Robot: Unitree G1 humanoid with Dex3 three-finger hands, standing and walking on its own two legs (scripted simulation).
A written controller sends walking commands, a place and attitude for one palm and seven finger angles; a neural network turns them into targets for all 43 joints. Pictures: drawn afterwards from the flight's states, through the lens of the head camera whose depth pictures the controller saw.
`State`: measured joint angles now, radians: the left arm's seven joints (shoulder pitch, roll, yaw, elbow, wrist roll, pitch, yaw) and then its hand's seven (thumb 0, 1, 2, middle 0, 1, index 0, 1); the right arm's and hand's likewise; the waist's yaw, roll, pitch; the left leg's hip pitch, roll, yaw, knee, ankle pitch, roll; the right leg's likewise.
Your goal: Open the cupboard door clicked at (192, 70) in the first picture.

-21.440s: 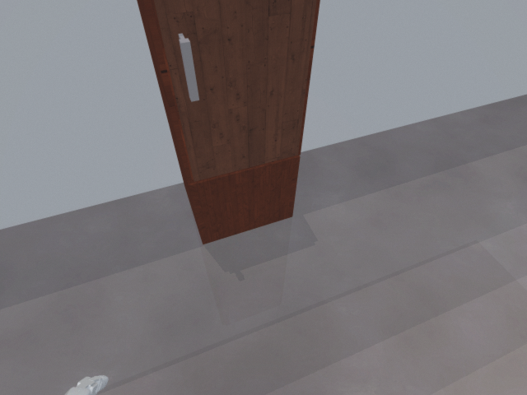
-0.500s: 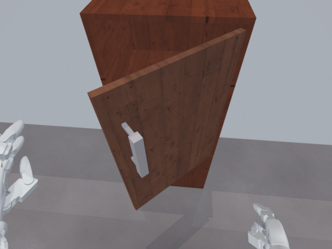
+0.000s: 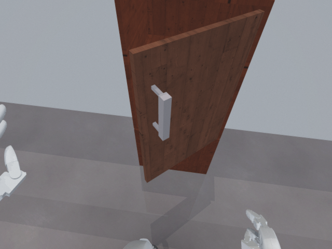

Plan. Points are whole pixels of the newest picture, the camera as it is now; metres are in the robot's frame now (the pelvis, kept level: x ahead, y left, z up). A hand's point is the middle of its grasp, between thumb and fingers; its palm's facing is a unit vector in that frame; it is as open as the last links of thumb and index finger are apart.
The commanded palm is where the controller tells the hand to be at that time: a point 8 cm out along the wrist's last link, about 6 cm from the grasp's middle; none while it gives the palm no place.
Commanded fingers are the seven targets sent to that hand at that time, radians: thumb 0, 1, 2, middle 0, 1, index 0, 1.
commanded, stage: step back with the hand held close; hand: left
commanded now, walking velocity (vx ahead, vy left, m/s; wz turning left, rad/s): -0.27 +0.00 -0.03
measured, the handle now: (159, 113) +0.42 +0.06 +0.09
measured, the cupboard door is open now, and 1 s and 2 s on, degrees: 42 42 42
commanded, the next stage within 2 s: stop stepping back and stand still in 0.28 s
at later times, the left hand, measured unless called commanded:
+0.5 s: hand out of the picture +0.08 +0.25 +0.17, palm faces +0.32 -0.84 -0.43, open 7.4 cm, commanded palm +0.02 +0.31 +0.19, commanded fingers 0.00 0.90 0.90 -0.20 -0.30 -0.20 -0.30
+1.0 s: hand out of the picture -0.05 +0.26 +0.19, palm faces +0.36 -0.76 -0.54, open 7.4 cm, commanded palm -0.09 +0.30 +0.19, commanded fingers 0.00 0.90 0.90 -0.20 -0.30 -0.20 -0.30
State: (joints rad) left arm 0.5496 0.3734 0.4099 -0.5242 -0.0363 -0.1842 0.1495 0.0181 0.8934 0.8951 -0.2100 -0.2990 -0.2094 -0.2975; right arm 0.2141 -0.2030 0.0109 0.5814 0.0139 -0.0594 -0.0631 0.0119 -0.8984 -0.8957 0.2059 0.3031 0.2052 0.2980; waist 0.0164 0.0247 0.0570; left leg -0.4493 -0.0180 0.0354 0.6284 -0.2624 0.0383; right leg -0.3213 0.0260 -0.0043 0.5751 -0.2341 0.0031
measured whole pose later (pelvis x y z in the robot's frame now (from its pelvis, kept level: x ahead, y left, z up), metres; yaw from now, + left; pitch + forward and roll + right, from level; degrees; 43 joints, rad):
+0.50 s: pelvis -0.15 +0.02 -0.01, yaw -4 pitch +2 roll -3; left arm 0.53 0.45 0.42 -0.62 -0.08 -0.21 0.14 0.02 0.89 0.90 -0.21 -0.30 -0.21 -0.30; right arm 0.12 -0.17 0.03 0.63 0.00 -0.12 -0.04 0.01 -0.90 -0.90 0.21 0.30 0.21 0.30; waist 0.03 0.00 0.03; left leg -0.64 0.01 0.02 0.61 -0.17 -0.02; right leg -0.07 0.07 -0.05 0.46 -0.42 -0.03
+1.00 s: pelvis -0.26 +0.02 +0.01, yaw -5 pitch -1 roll +1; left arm 0.58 0.47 0.44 -0.55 -0.03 -0.18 0.12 0.02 0.89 0.89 -0.22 -0.30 -0.21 -0.30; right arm 0.23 -0.22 -0.01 0.70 -0.02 -0.09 -0.07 0.01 -0.90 -0.90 0.21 0.30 0.20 0.30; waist 0.04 -0.01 -0.02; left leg -0.63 -0.03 0.00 1.02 -0.32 -0.02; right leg -0.25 0.06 -0.08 0.55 -0.29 -0.11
